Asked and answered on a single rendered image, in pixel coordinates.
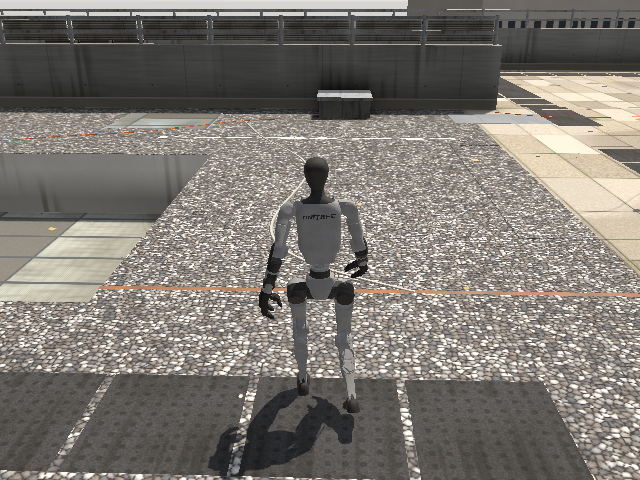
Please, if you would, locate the robot left hand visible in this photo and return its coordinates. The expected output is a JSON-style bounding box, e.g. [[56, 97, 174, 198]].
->
[[259, 290, 282, 319]]

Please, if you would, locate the robot right hand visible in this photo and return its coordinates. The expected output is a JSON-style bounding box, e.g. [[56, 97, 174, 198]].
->
[[344, 260, 368, 278]]

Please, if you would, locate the left robot forearm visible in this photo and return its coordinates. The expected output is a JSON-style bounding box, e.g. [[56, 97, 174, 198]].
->
[[261, 243, 282, 294]]

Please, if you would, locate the right robot upper arm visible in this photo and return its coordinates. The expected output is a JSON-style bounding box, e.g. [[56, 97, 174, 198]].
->
[[338, 199, 366, 252]]

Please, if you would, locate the right robot forearm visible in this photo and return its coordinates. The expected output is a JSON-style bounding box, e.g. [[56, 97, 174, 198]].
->
[[354, 237, 368, 266]]

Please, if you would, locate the left robot upper arm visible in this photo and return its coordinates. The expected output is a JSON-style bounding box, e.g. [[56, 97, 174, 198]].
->
[[272, 201, 297, 259]]

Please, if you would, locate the right robot shin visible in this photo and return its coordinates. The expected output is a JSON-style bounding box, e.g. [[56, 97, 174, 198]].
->
[[339, 333, 356, 401]]

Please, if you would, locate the robot left foot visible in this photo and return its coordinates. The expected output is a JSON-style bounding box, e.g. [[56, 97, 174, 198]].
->
[[297, 372, 310, 396]]

